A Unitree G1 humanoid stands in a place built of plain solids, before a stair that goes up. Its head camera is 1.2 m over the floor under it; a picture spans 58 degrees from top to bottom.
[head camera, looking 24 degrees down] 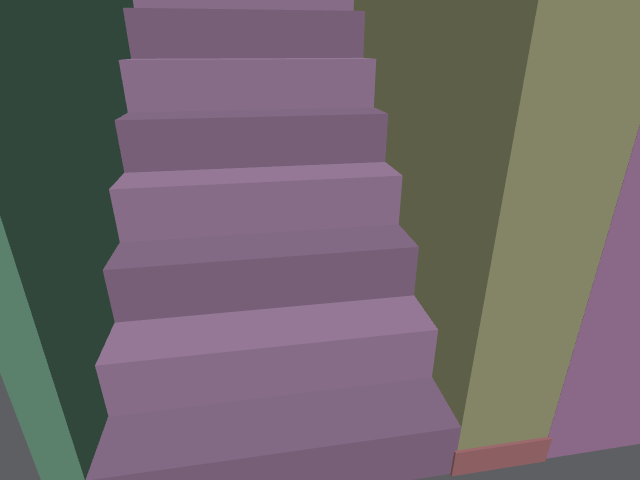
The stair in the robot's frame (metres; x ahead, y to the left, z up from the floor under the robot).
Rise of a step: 0.19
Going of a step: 0.21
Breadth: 1.02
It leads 10 degrees to the left of straight ahead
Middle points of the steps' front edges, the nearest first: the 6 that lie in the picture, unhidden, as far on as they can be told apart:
0.84 0.09 0.19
1.05 0.13 0.39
1.26 0.16 0.58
1.47 0.20 0.77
1.67 0.23 0.96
1.88 0.27 1.16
